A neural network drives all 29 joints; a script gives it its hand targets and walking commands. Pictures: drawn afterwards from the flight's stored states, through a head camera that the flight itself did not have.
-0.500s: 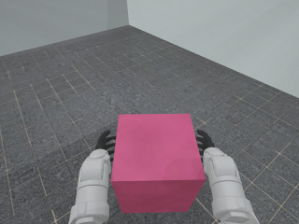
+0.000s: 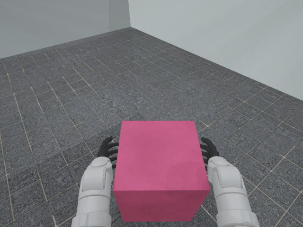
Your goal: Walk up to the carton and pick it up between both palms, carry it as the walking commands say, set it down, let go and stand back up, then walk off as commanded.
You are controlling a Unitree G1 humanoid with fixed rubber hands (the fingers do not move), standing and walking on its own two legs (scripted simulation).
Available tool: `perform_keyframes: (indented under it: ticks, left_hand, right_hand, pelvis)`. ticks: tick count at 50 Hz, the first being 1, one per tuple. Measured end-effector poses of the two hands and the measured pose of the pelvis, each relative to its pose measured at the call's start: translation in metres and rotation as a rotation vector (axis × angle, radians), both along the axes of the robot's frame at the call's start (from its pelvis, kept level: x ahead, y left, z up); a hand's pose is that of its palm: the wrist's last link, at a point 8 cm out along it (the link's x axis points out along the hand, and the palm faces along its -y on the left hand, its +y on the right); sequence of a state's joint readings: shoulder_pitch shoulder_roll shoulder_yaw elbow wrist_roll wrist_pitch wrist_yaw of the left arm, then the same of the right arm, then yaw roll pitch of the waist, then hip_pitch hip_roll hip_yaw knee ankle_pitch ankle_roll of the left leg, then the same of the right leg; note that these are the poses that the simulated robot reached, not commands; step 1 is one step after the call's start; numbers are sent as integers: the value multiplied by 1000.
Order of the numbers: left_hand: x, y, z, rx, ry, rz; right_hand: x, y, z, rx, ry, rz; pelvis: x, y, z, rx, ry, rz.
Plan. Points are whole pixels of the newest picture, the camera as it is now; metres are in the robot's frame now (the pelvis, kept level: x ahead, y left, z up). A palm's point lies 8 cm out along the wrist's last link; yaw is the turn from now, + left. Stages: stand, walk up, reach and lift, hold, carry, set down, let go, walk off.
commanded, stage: reach and lift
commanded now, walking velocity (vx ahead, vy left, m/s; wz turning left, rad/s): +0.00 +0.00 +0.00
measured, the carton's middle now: (157, 173) +0.29 +0.00 -0.02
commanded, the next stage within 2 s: hold in 0.26 s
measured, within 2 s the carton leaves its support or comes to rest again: neither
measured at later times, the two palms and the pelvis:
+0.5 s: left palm (103, 167) +0.27 +0.15 +0.04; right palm (214, 167) +0.27 -0.15 +0.03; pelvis +0.00 +0.00 +0.00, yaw +0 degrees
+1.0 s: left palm (102, 166) +0.27 +0.15 +0.04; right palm (213, 167) +0.26 -0.15 +0.03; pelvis +0.00 +0.00 +0.00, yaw +0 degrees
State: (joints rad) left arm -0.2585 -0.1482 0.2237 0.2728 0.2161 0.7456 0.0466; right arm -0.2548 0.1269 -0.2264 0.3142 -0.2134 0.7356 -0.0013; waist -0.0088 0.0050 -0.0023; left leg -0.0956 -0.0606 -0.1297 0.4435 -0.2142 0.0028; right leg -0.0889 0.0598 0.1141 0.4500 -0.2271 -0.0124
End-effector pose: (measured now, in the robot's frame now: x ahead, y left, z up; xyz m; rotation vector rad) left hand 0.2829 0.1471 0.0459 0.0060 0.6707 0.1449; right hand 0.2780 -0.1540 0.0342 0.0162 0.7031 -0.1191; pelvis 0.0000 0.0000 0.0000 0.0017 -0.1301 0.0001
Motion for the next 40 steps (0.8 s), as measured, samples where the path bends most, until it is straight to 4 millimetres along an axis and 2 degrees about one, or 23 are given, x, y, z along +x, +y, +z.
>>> perform_keyframes:
  ticks: [16,40]
  left_hand:
    - [-8,-1,-2,5,-2,-10]
    - [-11,2,-2,-6,-3,-2]
  right_hand:
    - [-10,-1,-2,-6,-1,-2]
    - [-13,2,-2,-3,-1,-7]
  pelvis:
    - [6,-2,1,0,-3,1]
    - [-2,0,0,-1,-9,0]
